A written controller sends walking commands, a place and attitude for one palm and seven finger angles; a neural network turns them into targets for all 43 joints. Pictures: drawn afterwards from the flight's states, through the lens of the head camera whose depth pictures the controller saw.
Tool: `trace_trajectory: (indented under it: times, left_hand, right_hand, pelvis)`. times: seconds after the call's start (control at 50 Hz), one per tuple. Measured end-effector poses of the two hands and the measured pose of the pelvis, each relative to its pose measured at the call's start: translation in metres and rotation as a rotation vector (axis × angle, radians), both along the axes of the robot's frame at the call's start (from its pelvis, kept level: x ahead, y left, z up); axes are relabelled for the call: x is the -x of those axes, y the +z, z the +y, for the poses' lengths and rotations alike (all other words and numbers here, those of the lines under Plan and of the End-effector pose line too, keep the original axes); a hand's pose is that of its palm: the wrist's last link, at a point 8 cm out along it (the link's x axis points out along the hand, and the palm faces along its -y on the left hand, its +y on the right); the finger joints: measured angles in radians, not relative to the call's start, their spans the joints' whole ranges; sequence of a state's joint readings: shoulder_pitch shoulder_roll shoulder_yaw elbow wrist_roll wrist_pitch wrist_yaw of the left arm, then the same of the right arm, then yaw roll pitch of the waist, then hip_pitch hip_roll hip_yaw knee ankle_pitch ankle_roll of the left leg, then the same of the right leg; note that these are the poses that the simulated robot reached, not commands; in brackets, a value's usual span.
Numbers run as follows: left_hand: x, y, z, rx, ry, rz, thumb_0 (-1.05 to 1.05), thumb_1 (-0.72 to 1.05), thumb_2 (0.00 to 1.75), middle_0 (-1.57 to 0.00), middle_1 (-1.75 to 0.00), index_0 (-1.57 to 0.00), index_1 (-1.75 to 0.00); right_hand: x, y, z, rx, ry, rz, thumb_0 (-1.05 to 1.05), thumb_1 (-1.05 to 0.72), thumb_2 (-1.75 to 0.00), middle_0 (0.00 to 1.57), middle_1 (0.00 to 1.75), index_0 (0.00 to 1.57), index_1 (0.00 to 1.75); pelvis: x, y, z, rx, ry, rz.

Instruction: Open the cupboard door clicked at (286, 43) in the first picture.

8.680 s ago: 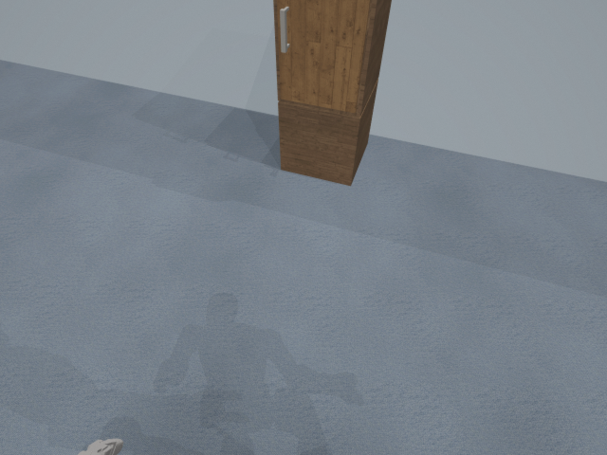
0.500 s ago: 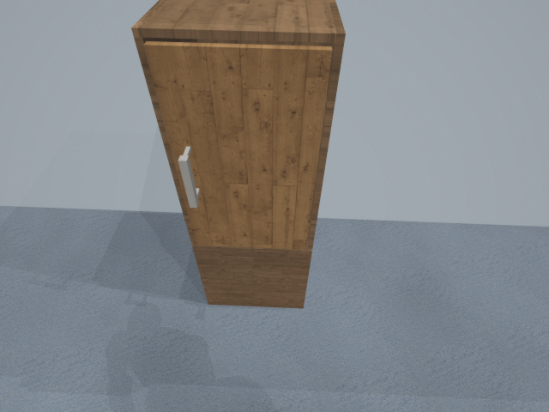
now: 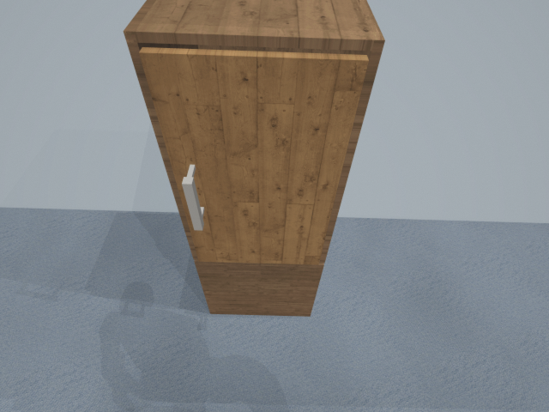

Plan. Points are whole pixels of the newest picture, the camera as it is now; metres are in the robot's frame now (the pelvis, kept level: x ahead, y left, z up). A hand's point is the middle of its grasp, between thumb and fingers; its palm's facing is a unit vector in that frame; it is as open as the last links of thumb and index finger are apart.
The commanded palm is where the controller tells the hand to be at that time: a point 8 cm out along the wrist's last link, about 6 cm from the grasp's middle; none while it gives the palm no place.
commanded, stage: come to a stop and stand still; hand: left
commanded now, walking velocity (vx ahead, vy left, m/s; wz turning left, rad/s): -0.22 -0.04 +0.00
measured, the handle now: (195, 198) +0.52 +0.19 -0.05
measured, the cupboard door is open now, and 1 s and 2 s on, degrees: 0 0 0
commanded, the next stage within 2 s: look again from close up in 1.24 s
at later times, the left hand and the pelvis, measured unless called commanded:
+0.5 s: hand out of the picture +0.08 +0.22 -0.18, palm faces +0.04 -0.98 -0.17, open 7.3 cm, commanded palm none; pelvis +0.01 +0.04 +0.00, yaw +0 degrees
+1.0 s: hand out of the picture -0.05 +0.15 -0.18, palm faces +0.00 -0.99 -0.17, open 7.4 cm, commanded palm none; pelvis -0.05 -0.01 +0.00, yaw -1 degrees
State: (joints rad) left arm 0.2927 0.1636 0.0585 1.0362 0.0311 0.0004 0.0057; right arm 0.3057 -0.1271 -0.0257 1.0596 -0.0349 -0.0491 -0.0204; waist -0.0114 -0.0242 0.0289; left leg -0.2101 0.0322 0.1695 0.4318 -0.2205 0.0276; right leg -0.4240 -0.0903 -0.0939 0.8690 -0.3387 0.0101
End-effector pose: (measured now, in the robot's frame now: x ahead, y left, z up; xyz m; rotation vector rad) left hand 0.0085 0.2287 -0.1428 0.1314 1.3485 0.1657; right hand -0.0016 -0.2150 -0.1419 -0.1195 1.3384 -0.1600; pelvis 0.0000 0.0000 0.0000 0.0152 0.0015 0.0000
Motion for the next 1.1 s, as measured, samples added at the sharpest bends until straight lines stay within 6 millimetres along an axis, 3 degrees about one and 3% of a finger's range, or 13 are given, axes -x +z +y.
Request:
trace_trajectory:
  times: [0.08,0.14,0.24,0.32,0.4,0.54,0.68,0.78,0.9,1.1]
  left_hand:
    - [-0.054,0.003,0.0,-0.042,-0.033,-0.097,0.01,0.92,0.9,-0.2,-0.3,-0.2,-0.3]
    - [-0.079,0.004,-0.007,-0.051,-0.056,-0.125,0.0,0.92,0.9,-0.2,-0.3,-0.2,-0.3]
    - [-0.099,0.002,-0.012,-0.029,-0.056,-0.155,0.0,0.91,0.9,-0.2,-0.3,-0.2,-0.3]
    - [-0.099,-0.007,-0.003,-0.001,-0.032,-0.166,0.0,0.91,0.89,-0.2,-0.3,-0.21,-0.3]
    - [-0.086,-0.017,0.016,0.019,-0.013,-0.138,0.0,0.91,0.89,-0.21,-0.3,-0.21,-0.3]
    - [-0.045,-0.009,0.041,0.01,-0.014,-0.042,0.0,0.91,0.9,-0.2,-0.3,-0.2,-0.3]
    - [0.0,-0.004,0.045,0.001,-0.035,0.067,0.0,0.91,0.9,-0.2,-0.3,-0.2,-0.3]
    - [0.016,-0.001,0.029,-0.005,-0.05,0.069,0.01,0.91,0.9,-0.2,-0.3,-0.2,-0.3]
    - [0.038,-0.001,-0.006,-0.016,-0.043,0.036,0.0,0.91,0.9,-0.2,-0.3,-0.2,-0.3]
    - [0.077,-0.009,-0.056,0.061,-0.02,0.084,0.01,0.91,0.9,-0.2,-0.3,-0.2,-0.3]
  right_hand:
    - [0.002,-0.012,0.009,-0.047,-0.022,0.072,0.01,-0.91,-0.9,0.2,0.3,0.2,0.29]
    - [-0.003,-0.02,0.009,-0.07,-0.054,0.104,0.01,-0.91,-0.9,0.2,0.3,0.2,0.29]
    - [-0.019,-0.019,0.007,-0.045,-0.063,0.106,0.01,-0.91,-0.9,0.2,0.3,0.2,0.29]
    - [-0.033,-0.013,0.004,0.016,-0.037,0.073,0.01,-0.92,-0.9,0.2,0.3,0.2,0.29]
    - [-0.04,-0.002,0.008,0.069,-0.023,0.008,0.01,-0.92,-0.9,0.2,0.3,0.2,0.29]
    - [-0.041,0.016,0.022,0.097,0.002,-0.042,0.01,-0.92,-0.9,0.2,0.3,0.2,0.29]
    - [-0.012,0.019,0.016,0.095,-0.034,-0.033,0.01,-0.92,-0.9,0.2,0.3,0.2,0.3]
    - [0.029,0.011,0.006,0.063,-0.062,0.033,0.0,-0.92,-0.9,0.2,0.3,0.2,0.3]
    - [0.075,-0.008,-0.008,-0.001,-0.086,0.122,0.01,-0.91,-0.9,0.2,0.3,0.2,0.29]
    - [0.111,-0.009,-0.007,-0.048,-0.098,0.181,0.01,-0.91,-0.9,0.2,0.3,0.19,0.29]
  pelvis:
    - [-0.018,-0.005,-0.007,-0.015,0.006,-0.014]
    - [-0.027,-0.008,-0.01,-0.003,0.006,-0.019]
    - [-0.028,-0.009,-0.003,0.019,0.024,-0.018]
    - [-0.02,-0.011,0.011,0.029,0.031,-0.023]
    - [-0.013,-0.012,0.026,0.023,0.009,-0.032]
    - [-0.003,0.001,0.037,0.04,-0.005,-0.016]
    - [0.014,0.007,0.034,0.048,-0.029,-0.014]
    - [0.028,0.006,0.022,0.04,-0.026,-0.018]
    - [0.044,-0.001,-0.001,0.011,-0.015,-0.038]
    - [0.05,-0.001,-0.022,0.022,-0.012,-0.049]
